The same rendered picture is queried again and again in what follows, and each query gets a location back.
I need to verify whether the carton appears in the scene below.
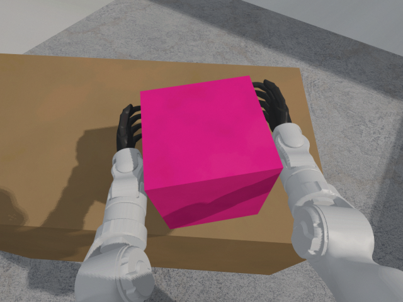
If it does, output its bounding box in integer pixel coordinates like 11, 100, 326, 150
140, 75, 283, 229

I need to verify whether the robot left forearm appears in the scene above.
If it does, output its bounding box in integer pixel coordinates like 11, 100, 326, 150
74, 148, 147, 297

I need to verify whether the left robot upper arm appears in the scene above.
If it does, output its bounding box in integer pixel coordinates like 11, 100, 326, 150
70, 245, 155, 302

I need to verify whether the robot left hand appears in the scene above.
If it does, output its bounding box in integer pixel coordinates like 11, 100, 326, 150
116, 104, 142, 152

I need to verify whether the right robot upper arm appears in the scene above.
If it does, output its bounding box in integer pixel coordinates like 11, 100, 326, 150
291, 204, 403, 302

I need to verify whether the robot right hand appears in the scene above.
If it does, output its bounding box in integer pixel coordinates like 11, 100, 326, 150
252, 79, 292, 132

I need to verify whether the pedestal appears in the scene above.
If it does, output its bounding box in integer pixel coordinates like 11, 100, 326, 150
0, 53, 323, 275

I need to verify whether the robot right forearm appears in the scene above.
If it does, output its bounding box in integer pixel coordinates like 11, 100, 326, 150
272, 123, 375, 249

